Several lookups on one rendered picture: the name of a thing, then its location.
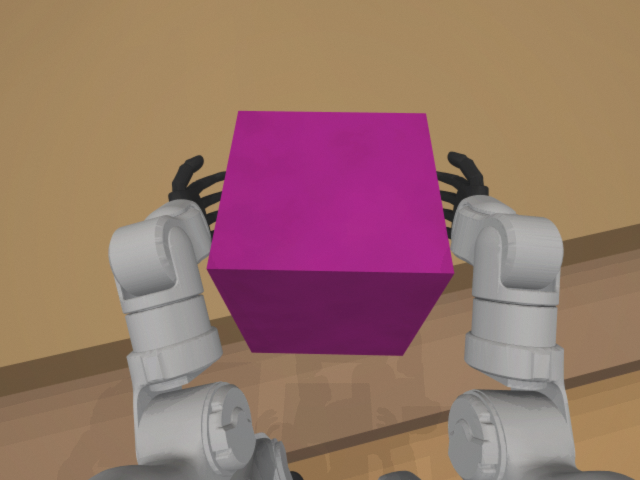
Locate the right robot upper arm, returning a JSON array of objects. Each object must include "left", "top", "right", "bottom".
[{"left": 448, "top": 389, "right": 635, "bottom": 480}]

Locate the robot left forearm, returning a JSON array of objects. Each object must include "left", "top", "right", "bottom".
[{"left": 108, "top": 199, "right": 223, "bottom": 462}]

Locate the left robot upper arm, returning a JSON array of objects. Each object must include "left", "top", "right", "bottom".
[{"left": 88, "top": 381, "right": 256, "bottom": 480}]

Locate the robot right forearm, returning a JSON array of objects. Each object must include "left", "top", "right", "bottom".
[{"left": 450, "top": 195, "right": 575, "bottom": 453}]

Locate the left robot thigh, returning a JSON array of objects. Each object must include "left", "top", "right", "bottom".
[{"left": 230, "top": 438, "right": 290, "bottom": 480}]

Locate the carton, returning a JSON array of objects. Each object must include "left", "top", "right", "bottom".
[{"left": 207, "top": 111, "right": 454, "bottom": 356}]

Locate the robot right hand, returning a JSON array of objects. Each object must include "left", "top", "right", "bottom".
[{"left": 436, "top": 152, "right": 489, "bottom": 239}]

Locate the robot left hand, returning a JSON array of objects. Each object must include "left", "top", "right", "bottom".
[{"left": 168, "top": 155, "right": 226, "bottom": 240}]

